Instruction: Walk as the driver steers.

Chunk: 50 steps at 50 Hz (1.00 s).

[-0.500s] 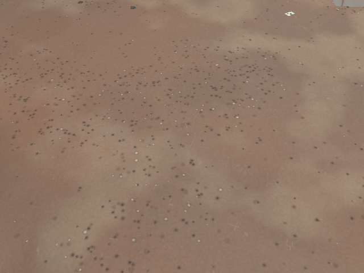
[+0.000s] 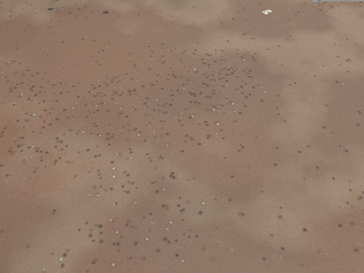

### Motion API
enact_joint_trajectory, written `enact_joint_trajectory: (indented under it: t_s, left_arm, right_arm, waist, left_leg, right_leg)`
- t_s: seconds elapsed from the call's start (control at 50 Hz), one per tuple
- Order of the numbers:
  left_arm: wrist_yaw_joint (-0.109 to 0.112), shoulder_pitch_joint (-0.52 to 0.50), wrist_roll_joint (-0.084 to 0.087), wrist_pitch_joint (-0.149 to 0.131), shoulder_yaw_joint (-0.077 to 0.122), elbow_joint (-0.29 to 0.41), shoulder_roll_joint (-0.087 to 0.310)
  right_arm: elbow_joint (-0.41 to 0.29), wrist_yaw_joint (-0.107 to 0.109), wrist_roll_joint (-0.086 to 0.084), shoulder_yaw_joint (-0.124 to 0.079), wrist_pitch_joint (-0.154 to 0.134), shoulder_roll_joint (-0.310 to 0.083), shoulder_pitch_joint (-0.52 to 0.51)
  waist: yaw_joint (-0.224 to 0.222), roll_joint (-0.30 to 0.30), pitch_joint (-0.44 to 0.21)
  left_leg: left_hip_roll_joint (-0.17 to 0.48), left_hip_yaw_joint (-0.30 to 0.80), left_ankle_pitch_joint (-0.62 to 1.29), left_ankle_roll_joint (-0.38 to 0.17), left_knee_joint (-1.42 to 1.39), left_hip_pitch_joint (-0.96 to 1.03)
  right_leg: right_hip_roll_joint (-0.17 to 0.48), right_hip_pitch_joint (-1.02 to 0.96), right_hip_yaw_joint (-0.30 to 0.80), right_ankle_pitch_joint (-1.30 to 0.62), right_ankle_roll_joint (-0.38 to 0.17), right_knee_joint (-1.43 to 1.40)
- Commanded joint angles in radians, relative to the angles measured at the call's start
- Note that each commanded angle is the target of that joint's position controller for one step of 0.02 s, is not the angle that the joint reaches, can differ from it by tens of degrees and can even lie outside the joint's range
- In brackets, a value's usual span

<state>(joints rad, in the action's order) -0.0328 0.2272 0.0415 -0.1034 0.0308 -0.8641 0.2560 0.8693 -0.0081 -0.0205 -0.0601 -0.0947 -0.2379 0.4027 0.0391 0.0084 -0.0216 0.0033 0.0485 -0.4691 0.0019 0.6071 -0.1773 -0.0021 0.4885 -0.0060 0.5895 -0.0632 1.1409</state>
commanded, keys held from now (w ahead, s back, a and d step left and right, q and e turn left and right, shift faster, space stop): w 1.00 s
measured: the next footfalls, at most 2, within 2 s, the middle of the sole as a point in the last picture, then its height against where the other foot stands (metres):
right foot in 0.16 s outside the picture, level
left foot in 0.76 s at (181, 257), level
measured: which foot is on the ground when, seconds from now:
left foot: down 0.00-0.16, up 0.18-0.74, down 0.76-1.00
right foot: up 0.00-0.14, down 0.16-0.76, up 0.78-1.00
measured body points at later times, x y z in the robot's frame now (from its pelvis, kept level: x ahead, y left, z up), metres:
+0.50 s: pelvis +0.22 -0.11 +0.03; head +0.23 -0.12 +0.48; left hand +0.20 +0.15 -0.10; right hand +0.40 -0.36 -0.07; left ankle +0.38 +0.08 -0.64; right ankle +0.17 -0.17 -0.72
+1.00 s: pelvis +0.52 -0.06 +0.02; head +0.54 -0.05 +0.47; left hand +0.64 +0.22 -0.09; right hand +0.58 -0.33 -0.10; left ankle +0.53 +0.02 -0.72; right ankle +0.56 -0.22 -0.64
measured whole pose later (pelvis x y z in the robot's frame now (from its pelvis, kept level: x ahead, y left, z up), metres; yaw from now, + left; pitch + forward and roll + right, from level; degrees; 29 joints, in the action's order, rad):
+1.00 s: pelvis +0.52 -0.06 +0.02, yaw -1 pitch +1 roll +2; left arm 0.01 0.20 0.01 -0.07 0.05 -0.84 0.30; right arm 0.88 -0.03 0.00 -0.05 -0.10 -0.25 0.28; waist 0.03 -0.04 0.03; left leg -0.08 -0.06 -0.14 -0.08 0.28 -0.16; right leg 0.13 0.61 0.05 0.25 -0.01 1.06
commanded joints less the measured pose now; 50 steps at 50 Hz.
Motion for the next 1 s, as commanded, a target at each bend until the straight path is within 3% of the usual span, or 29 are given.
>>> enact_joint_trajectory:
  t_s: [0.02,0.06,0.1,0.14,0.16,0.18,0.2,0.22,0.24,0.26,0.28,0.3,0.36,0.42,0.54,0.62,0.68,0.72,0.74,0.76,0.78,0.8,0.82,0.84,0.86,0.88,0.9,0.94,1.0]
  left_arm:
    - [-0.014,-0.293,-0.003,-0.021,-0.015,0.222,0.035]
    - [-0.038,-0.135,-0.023,-0.012,-0.02,0.165,0.036]
    - [-0.029,0.036,-0.02,0.014,0.023,0.093,0.113]
    - [0.005,0.2,-0.021,0.04,0.064,0.051,0.172]
    - [0.019,0.326,-0.029,0.048,0.079,0.017,0.197]
    - [0.024,0.357,-0.04,0.046,0.064,0.016,0.257]
    - [0.01,0.273,-0.047,0.026,0.053,0.053,0.271]
    - [-0.006,0.15,-0.031,0.008,0.041,0.079,0.208]
    - [-0.011,0.075,-0.028,-0.001,0.034,0.087,0.168]
    - [-0.016,0.016,-0.045,-0.006,0.034,0.089,0.163]
    - [-0.016,-0.013,-0.062,-0.009,0.033,0.088,0.151]
    - [-0.01,-0.018,-0.065,-0.012,0.028,0.079,0.13]
    - [0.007,0.059,-0.051,-0.021,0.024,0.038,0.109]
    - [0.025,0.134,-0.044,-0.008,0.027,0.009,0.122]
    - [0.044,0.216,-0.035,0.012,0.026,-0.03,0.131]
    - [0.045,0.284,-0.036,0.034,0.027,-0.064,0.132]
    - [0.048,0.288,-0.035,0.048,0.035,-0.073,0.149]
    - [0.052,0.259,-0.035,0.052,0.043,-0.064,0.176]
    - [0.053,0.238,-0.037,0.057,0.044,-0.059,0.185]
    - [0.053,0.204,-0.041,0.058,0.04,-0.043,0.18]
    - [0.054,0.195,-0.065,0.049,0.023,-0.01,0.138]
    - [0.036,0.344,-0.047,0.026,-0.011,-0.021,0.003]
    - [0.031,0.236,-0.018,0.002,0.019,-0.016,0.134]
    - [0.028,0.131,0.006,-0.011,0.032,0.022,0.169]
    - [0.035,0.083,0.001,-0.015,0.03,0.031,0.153]
    - [0.039,0.07,-0.015,-0.01,0.037,0.032,0.143]
    - [0.038,0.103,-0.021,0.002,0.037,0.028,0.123]
    - [0.04,0.126,-0.026,0.024,0.031,0.026,0.082]
    - [0.043,0.016,-0.038,0.034,0.029,0.073,0.08]
  right_arm:
    - [-0.025,0.024,-0.004,-0.016,0.019,-0.132,0.072]
    - [-0.08,0.036,-0.002,-0.028,0.039,-0.204,-0.12]
    - [-0.079,0.028,0.006,-0.041,0.03,-0.253,-0.126]
    - [-0.068,0.019,0.005,-0.025,0.019,-0.198,-0.113]
    - [-0.071,0.021,0.019,-0.013,0.016,-0.146,-0.112]
    - [-0.091,0.024,0.05,0.025,0.013,0.003,-0.079]
    - [-0.102,0.026,-0.012,0.023,-0.009,0.021,0.115]
    - [-0.094,0.027,-0.05,0.002,-0.015,-0.078,0.062]
    - [-0.117,0.028,-0.038,-0.002,-0.014,-0.109,-0.048]
    - [-0.113,0.037,-0.012,-0.007,-0.003,-0.119,-0.091]
    - [-0.112,0.037,0.003,-0.015,0.007,-0.126,-0.086]
    - [-0.106,0.032,0.002,-0.02,0.019,-0.128,-0.073]
    - [-0.106,0.026,0.008,-0.02,0.031,-0.111,-0.127]
    - [-0.139,0.02,0.018,-0.016,0.027,-0.092,-0.244]
    - [-0.187,-0.007,0.007,-0.002,0.009,-0.065,-0.437]
    - [-0.227,-0.032,0.002,0.011,-0.006,-0.052,-0.545]
    - [-0.249,-0.052,-0.004,0.014,-0.018,-0.059,-0.581]
    - [-0.231,-0.053,0.001,-0.003,-0.021,-0.103,-0.497]
    - [-0.198,-0.047,0.001,-0.022,-0.02,-0.141,-0.377]
    - [-0.145,-0.035,0.005,-0.043,-0.018,-0.187,-0.19]
    - [-0.101,-0.017,0.021,-0.06,-0.009,-0.266,0.015]
    - [-0.082,-0.025,0.023,-0.054,-0.009,-0.265,0.016]
    - [-0.083,-0.02,0.009,-0.035,-0.004,-0.172,-0.019]
    - [-0.093,-0.015,0.007,-0.024,-0.002,-0.144,-0.106]
    - [-0.099,-0.017,0.012,-0.018,-0.005,-0.129,-0.173]
    - [-0.101,-0.021,0.02,-0.012,-0.009,-0.107,-0.209]
    - [-0.097,-0.023,0.031,-0.008,-0.013,-0.095,-0.221]
    - [-0.079,-0.027,0.022,-0.01,-0.022,-0.103,-0.218]
    - [-0.05,-0.013,0.021,-0.02,-0.023,-0.146,-0.185]
  waist:
    - [0.036,0.057,0.138]
    - [-0.054,0.098,0.069]
    - [-0.138,0.129,0.028]
    - [-0.237,0.073,-0.038]
    - [-0.296,-0.032,-0.072]
    - [-0.224,-0.358,-0.082]
    - [-0.1,-0.506,-0.147]
    - [-0.069,-0.258,-0.013]
    - [-0.071,-0.127,0.061]
    - [-0.052,-0.032,0.067]
    - [-0.027,-0.061,0.049]
    - [-0.011,-0.119,0.037]
    - [-0.023,-0.067,0.047]
    - [-0.058,-0.024,0.055]
    - [-0.12,-0.054,0.1]
    - [-0.152,-0.054,0.133]
    - [-0.137,-0.076,0.132]
    - [-0.074,-0.124,0.055]
    - [-0.006,-0.139,-0.026]
    - [0.085,-0.141,-0.137]
    - [0.137,0.008,-0.303]
    - [0.037,0.255,-0.424]
    - [0.084,0.138,-0.312]
    - [0.061,0.104,-0.149]
    - [0.022,0.009,-0.067]
    - [-0.01,-0.002,-0.015]
    - [-0.045,0.027,-0.012]
    - [-0.07,0.045,0.004]
    - [-0.058,0.044,0.057]
  left_leg:
    - [0.377,0.43,0.374,-0.219,-0.314,0.306]
    - [0.201,0.165,0.273,-0.145,-0.405,-0.115]
    - [0.162,0.075,0.29,-0.12,-0.398,-0.244]
    - [0.105,-0.013,0.523,-0.061,-0.105,-0.211]
    - [0.075,-0.037,0.467,-0.013,0.2,-0.294]
    - [-0.023,-0.009,-0.14,0.017,0.648,-0.414]
    - [-0.106,0.134,-0.15,-0.005,0.84,-0.562]
    - [-0.021,0.1,-0.011,-0.024,0.892,-0.648]
    - [0.047,0.063,0.12,-0.049,0.836,-0.643]
    - [0.1,0.056,0.203,-0.057,0.772,-0.565]
    - [0.128,0.066,0.254,-0.061,0.697,-0.507]
    - [0.144,0.07,0.283,-0.061,0.643,-0.456]
    - [0.139,0.04,0.347,-0.049,0.513,-0.498]
    - [0.133,0.026,0.453,-0.02,0.345,-0.612]
    - [0.092,-0.032,0.63,0.001,0.045,-0.57]
    - [0.064,-0.057,0.574,-0.015,-0.067,-0.599]
    - [0.035,-0.078,0.478,-0.051,-0.117,-0.566]
    - [-0.023,-0.114,0.412,-0.087,-0.127,-0.392]
    - [-0.054,-0.136,0.416,-0.117,-0.142,-0.226]
    - [-0.012,-0.091,0.479,-0.162,-0.13,0.071]
    - [0.213,0.17,0.496,-0.228,-0.08,0.416]
    - [0.418,0.659,0.306,-0.391,-0.199,0.695]
    - [0.366,0.619,0.207,-0.337,-0.272,0.602]
    - [0.329,0.447,0.254,-0.293,-0.311,0.434]
    - [0.288,0.344,0.356,-0.27,-0.353,0.272]
    - [0.248,0.27,0.427,-0.258,-0.385,0.164]
    - [0.225,0.223,0.452,-0.252,-0.417,0.098]
    - [0.209,0.165,0.492,-0.263,-0.462,0.021]
    - [0.194,0.091,0.547,-0.264,-0.499,-0.025]
  right_leg:
    - [0.161,0.613,0.083,0.042,-0.013,-0.068]
    - [0.091,-0.001,-0.011,-0.39,0.026,-0.358]
    - [-0.003,-0.346,-0.086,-0.533,0.062,-0.364]
    - [-0.04,-0.516,-0.12,-0.41,0.04,-0.429]
    - [0.016,-0.629,-0.035,-0.378,0.018,-0.465]
    - [0.213,-0.576,0.335,-0.228,-0.036,-0.602]
    - [0.392,-0.602,0.956,0.03,-0.174,-0.998]
    - [0.414,-0.519,0.952,0.158,-0.177,-1.041]
    - [0.385,-0.397,0.763,0.078,-0.16,-1.002]
    - [0.326,-0.294,0.598,-0.069,-0.132,-0.961]
    - [0.268,-0.245,0.477,-0.145,-0.117,-0.953]
    - [0.234,-0.23,0.398,-0.206,-0.11,-0.97]
    - [0.203,-0.292,0.269,-0.394,-0.129,-1.008]
    - [0.214,-0.402,0.213,-0.532,-0.127,-1.025]
    - [0.185,-0.456,0.104,-0.595,-0.092,-1.05]
    - [0.216,-0.587,0.091,-0.691,-0.11,-0.995]
    - [0.249,-0.66,0.092,-0.861,-0.115,-0.923]
    - [0.245,-0.674,0.081,-1.2,-0.097,-0.811]
    - [0.224,-0.661,0.062,-1.353,-0.081,-0.678]
    - [0.191,-0.517,0.041,-1.32,-0.052,-0.478]
    - [0.107,-0.258,0.003,-0.887,-0.024,-0.148]
    - [-0.076,0.117,0.096,-0.024,0.023,0.149]
    - [-0.014,0.218,0.175,-0.033,0.007,0.219]
    - [0.036,0.251,0.136,-0.134,0.0,0.193]
    - [0.084,0.211,0.104,-0.22,0.007,0.137]
    - [0.11,0.174,0.093,-0.268,0.018,0.083]
    - [0.133,0.116,0.099,-0.3,0.024,0.057]
    - [0.15,0.087,0.085,-0.314,0.045,0.0]
    - [0.167,0.16,0.065,-0.431,0.081,-0.148]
